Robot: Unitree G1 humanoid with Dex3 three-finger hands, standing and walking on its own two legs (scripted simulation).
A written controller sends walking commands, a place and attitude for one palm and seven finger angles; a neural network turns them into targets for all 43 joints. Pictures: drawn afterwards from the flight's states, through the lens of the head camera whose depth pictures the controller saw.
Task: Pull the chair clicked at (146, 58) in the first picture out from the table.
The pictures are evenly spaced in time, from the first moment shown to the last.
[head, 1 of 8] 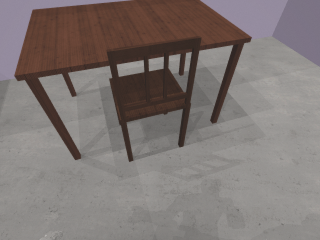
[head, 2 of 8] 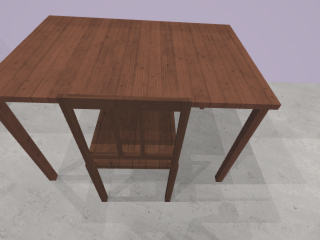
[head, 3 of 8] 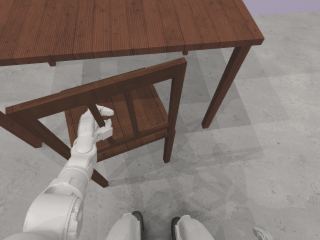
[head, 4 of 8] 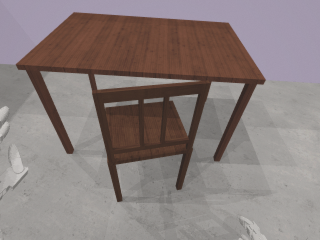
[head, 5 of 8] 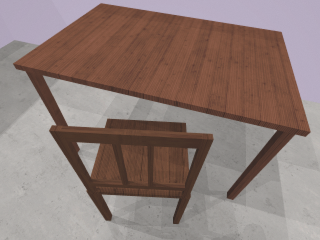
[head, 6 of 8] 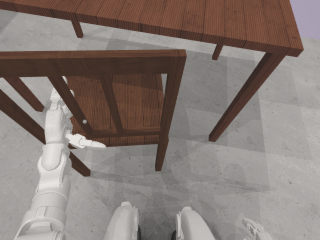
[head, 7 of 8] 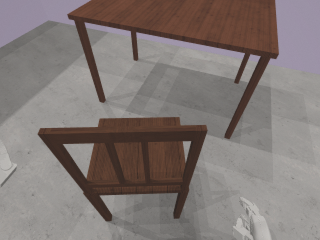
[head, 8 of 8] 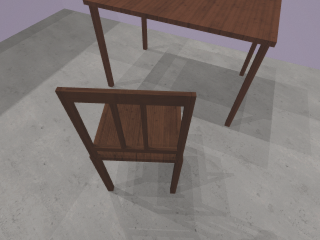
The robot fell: no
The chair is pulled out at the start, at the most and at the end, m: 0.00 0.64 0.64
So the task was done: yes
